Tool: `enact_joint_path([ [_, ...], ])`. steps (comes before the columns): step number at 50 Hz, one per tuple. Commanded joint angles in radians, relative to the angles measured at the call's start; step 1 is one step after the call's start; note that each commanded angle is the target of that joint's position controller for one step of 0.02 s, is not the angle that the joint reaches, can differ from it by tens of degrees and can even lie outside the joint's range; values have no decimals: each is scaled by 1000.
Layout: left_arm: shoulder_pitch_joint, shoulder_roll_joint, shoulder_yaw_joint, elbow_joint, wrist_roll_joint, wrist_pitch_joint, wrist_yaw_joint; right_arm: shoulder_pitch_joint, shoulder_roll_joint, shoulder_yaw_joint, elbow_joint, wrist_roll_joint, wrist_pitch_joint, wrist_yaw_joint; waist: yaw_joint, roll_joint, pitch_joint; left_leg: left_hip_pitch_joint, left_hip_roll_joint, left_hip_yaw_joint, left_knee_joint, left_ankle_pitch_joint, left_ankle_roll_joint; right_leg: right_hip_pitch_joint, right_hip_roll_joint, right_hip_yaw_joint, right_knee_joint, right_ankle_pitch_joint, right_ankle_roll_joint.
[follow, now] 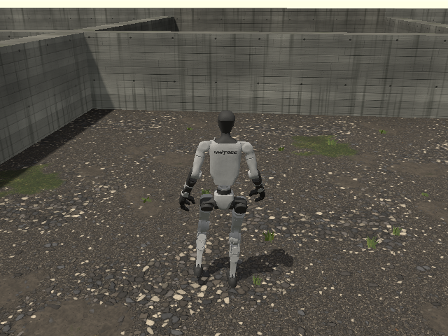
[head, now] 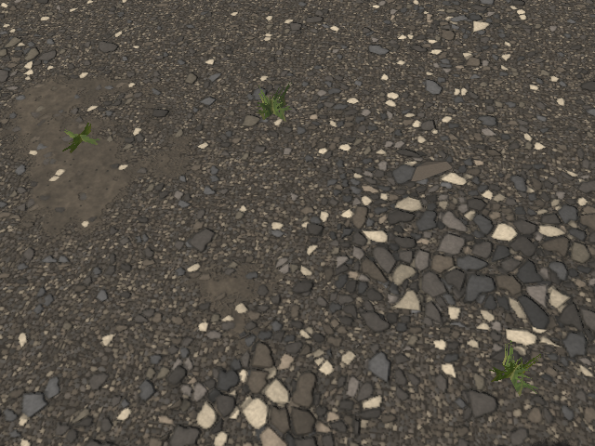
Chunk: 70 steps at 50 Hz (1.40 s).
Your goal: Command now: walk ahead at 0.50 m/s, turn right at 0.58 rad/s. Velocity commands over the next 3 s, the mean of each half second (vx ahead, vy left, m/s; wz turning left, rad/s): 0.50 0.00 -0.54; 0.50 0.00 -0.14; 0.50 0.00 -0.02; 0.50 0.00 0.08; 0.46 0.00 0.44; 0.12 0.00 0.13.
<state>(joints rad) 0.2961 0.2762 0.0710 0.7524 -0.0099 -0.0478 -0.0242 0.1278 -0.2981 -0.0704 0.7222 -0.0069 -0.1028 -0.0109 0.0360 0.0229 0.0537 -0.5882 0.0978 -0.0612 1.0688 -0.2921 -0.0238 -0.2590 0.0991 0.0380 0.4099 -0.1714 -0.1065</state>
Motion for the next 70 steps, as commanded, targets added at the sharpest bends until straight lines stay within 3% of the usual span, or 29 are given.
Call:
enact_joint_path([
  [1, -25, 171, 43, -80, -4, -22, 25, -11, -70, -19, -63, -10, 6, -4, -32, -58, -77, -55, -2, 2, -148, 143, -35, 60, -241, 252, -191, 265, -173],
  [5, 26, 172, 44, -66, -12, -10, 39, -148, -41, -3, -94, 1, -4, 13, 23, -104, -49, 15, -62, 10, -437, 362, -45, 31, -190, 216, -174, 148, -117],
  [9, 82, 169, 45, -46, -19, 2, 44, -215, -70, -8, -118, 15, -21, 34, 46, -114, -39, 57, -93, -12, -561, 362, -26, 100, -225, 305, -105, 90, -104],
  [12, 68, 170, 49, -50, -15, 13, 50, -159, -103, -22, -108, 18, -35, 40, 7, -154, -50, 134, -100, -16, -599, 243, 12, 157, -249, 380, -17, 134, -81],
  [14, 37, 118, 31, -72, -9, 13, 44, 28, -150, -47, -68, 2, -46, 29, -93, -137, -169, 438, -53, -29, -633, 249, 77, 98, -169, 333, 196, 214, -30],
  [15, 52, 62, 9, -95, 13, 11, 43, 186, -209, -60, -55, -9, -43, 20, -144, -5, -324, 713, 126, -216, -612, 192, 134, -47, -92, 235, 485, 3, 12],
  [16, 199, 27, -3, -123, -26, 2, 42, 235, -260, -71, -17, -15, -29, 30, -62, 365, -402, 960, 319, -701, -729, -54, 286, -405, 12, 149, 773, -444, 66],
  [17, 176, 140, 16, -88, -36, 3, 45, 195, -152, -48, -40, 9, -25, 33, -87, 214, -304, 895, 310, -707, -768, -249, 259, -510, -76, 175, 887, -392, 80],
  [18, 63, 185, 29, -102, -27, 8, 43, 155, -99, -33, -48, 11, -17, 27, -114, 113, -183, 772, 266, -530, -777, -208, 216, -528, -107, 142, 900, -295, 87],
  [19, 13, 166, 27, -110, -15, 11, 44, 118, -89, -24, -45, 1, -11, 27, -98, 40, -120, 650, 219, -415, -794, -76, 199, -489, -137, 115, 876, -226, 92],
  [22, -2, 102, 21, -123, -16, 10, 30, 96, -59, -12, -13, -8, -15, 29, -53, 82, -60, 484, 139, -230, -860, 118, 206, -399, -182, 100, 760, -155, 91],
  [25, -47, 65, 7, -141, -7, 12, 27, 112, -93, -21, 19, 6, -24, 30, -46, 63, -43, 471, 148, -153, -906, 229, 244, -427, -190, 78, 629, -120, 103],
  [35, -307, 58, -14, -212, -12, -21, -13, 228, -173, -30, 110, 38, 21, 23, -115, 62, -1, 570, 157, 3, -884, 375, 199, -322, -158, -37, 168, 110, 81],
  [37, -271, 85, -2, -209, -8, -23, -15, 220, -190, -34, 122, 43, 32, 18, -72, 76, -21, 606, 169, 15, -812, 521, 178, -237, -131, -57, 119, 61, 48],
  [39, -33, 155, 39, -135, 3, -19, -4, 211, -166, -21, 125, 41, 38, 11, 53, 53, -168, 521, 96, 97, -524, 714, 126, 129, -94, -85, 73, 102, -5],
  [40, 150, 236, 62, -105, 11, -11, 11, 209, -107, 6, 94, 7, 33, 9, 118, -83, -314, 301, 40, 138, -195, 404, 82, 429, -299, 152, 107, 148, -73],
  [41, 150, 298, 63, -101, 14, -10, 8, 313, -9, 36, 75, 8, 12, 15, 36, -319, -411, -45, -131, 75, 106, -274, 34, 643, -496, 628, -33, -56, -226],
  [42, 143, 204, 42, -104, 3, -14, 4, 247, -120, 11, 86, 31, -2, 23, 78, -207, -368, -155, -80, -35, 214, -290, 43, 604, -477, 656, -88, -176, -210],
  [43, 80, 170, 28, -106, 1, -19, 3, 168, -147, 2, 57, 49, -11, 29, 65, -177, -230, -212, -35, -14, 213, -199, 55, 490, -441, 507, -103, -131, -175],
  [44, 22, 147, 19, -109, 4, -22, 1, 129, -135, 4, 56, 40, -12, 25, 36, -108, -162, -179, 4, 3, 167, -111, 54, 363, -394, 399, -123, -34, -153],
  [46, -51, 104, 8, -113, 18, -29, -4, 137, -118, 0, 63, 21, 2, 24, -28, -104, -105, -77, 47, -6, 84, -13, 41, 190, -338, 282, -184, 108, -137],
  [50, -46, 127, 17, -77, 9, -53, 2, 109, -68, 10, 58, 11, 36, 17, -56, -86, -62, -68, 53, 4, -47, 95, 4, 98, -321, 168, -266, 205, -155],
  [56, 39, 164, 25, -15, 1, -43, 21, -95, -37, 27, 9, 13, 22, 35, 12, -73, -4, -46, 9, 39, -407, 391, -1, 120, -279, 45, -290, 183, -104],
  [63, 108, 189, 35, 60, -11, -12, 32, -178, -71, 23, -37, 21, 6, 67, 14, -96, 3, -16, -36, 49, -562, 259, 66, 325, -360, 63, -173, 305, -67],
  [66, 82, 164, 21, 52, 0, 3, 42, 139, -170, -27, 52, 12, 5, 51, -141, -81, -212, 476, -55, 70, -564, 267, 146, 214, -264, -21, 219, 555, 0],
  [67, 185, 72, -11, 23, 14, -13, 35, 267, -272, -51, 68, -5, 11, 43, -130, 110, -384, 897, 203, -309, -541, 215, 288, -164, -144, -69, 608, 202, 71],
  [68, 192, 46, -21, 39, 6, -32, 30, 309, -228, -42, 87, 17, 18, 45, -142, 246, -470, 1011, 296, -659, -721, 20, 366, -383, -33, 27, 821, -396, 98],
  [69, 102, 148, 5, 18, -22, -48, 24, 255, -173, -22, 79, 25, 18, 45, -154, 158, -330, 915, 266, -583, -765, -110, 315, -495, -97, 91, 903, -381, 81],
  [70, 18, 157, 6, -9, -35, -56, 22, 184, -144, -13, 64, 19, 19, 41, -134, 104, -211, 772, 232, -455, -785, -98, 279, -518, -150, 56, 880, -295, 68],
])
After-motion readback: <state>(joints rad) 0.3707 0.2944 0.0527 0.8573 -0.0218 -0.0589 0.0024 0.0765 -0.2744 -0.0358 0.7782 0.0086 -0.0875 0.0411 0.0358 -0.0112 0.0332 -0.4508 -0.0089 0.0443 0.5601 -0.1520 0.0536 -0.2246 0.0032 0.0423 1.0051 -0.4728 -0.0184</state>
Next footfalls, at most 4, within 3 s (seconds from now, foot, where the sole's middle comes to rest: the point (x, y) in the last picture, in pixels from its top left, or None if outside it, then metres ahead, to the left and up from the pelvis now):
0.28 left None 0.36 0.13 -0.78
0.78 right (423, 407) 0.54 -0.20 -0.78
1.32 left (359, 270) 0.90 -0.07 -0.78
1.86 right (473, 212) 1.10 -0.39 -0.78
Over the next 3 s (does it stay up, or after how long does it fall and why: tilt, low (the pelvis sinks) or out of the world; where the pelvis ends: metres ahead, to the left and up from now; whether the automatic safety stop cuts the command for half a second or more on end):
stays up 1.45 -0.31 -0.01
